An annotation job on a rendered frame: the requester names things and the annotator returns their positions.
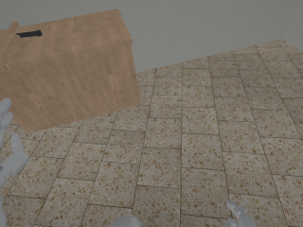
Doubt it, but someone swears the robot left thigh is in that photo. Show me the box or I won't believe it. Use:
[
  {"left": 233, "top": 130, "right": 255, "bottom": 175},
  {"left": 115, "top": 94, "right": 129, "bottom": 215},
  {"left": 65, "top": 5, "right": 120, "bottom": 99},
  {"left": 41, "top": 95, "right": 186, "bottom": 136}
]
[{"left": 110, "top": 215, "right": 140, "bottom": 227}]

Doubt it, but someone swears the counter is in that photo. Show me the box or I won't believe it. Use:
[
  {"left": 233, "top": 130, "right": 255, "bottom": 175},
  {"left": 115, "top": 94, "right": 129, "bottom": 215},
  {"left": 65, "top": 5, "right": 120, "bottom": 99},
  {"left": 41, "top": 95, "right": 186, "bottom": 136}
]
[{"left": 0, "top": 9, "right": 141, "bottom": 132}]

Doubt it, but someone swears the right robot hand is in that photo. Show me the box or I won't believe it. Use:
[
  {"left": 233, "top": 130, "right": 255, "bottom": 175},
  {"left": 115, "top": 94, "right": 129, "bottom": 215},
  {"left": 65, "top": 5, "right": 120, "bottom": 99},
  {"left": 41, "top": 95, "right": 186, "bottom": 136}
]
[{"left": 225, "top": 201, "right": 257, "bottom": 227}]

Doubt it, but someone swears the tap lever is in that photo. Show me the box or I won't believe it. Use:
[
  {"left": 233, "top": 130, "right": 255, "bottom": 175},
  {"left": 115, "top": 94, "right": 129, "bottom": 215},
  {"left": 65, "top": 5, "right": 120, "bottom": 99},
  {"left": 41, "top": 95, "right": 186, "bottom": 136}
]
[{"left": 15, "top": 29, "right": 43, "bottom": 38}]

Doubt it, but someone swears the left robot hand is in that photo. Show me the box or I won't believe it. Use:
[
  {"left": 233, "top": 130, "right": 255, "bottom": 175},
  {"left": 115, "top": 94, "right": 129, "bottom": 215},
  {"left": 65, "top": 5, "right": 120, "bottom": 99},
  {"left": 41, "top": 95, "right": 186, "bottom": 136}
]
[{"left": 0, "top": 97, "right": 29, "bottom": 187}]

